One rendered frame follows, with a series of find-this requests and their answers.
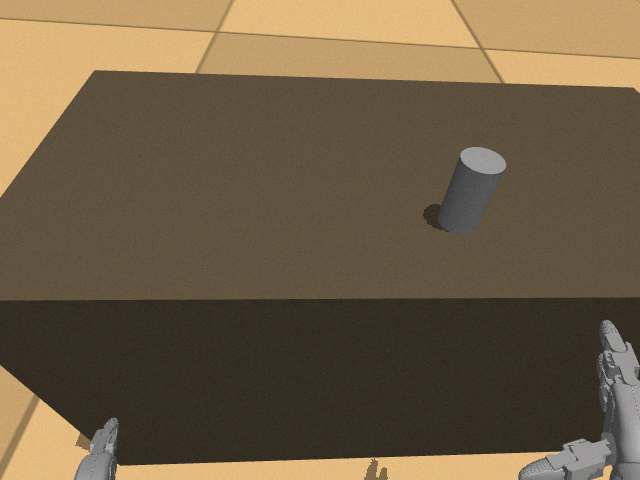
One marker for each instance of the can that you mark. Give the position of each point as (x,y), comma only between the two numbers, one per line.
(475,178)

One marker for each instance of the right robot arm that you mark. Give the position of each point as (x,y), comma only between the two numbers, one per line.
(626,471)

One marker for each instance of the right robot hand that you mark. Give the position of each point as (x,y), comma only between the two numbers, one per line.
(619,395)

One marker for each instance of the left robot hand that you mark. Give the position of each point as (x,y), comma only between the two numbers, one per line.
(101,464)

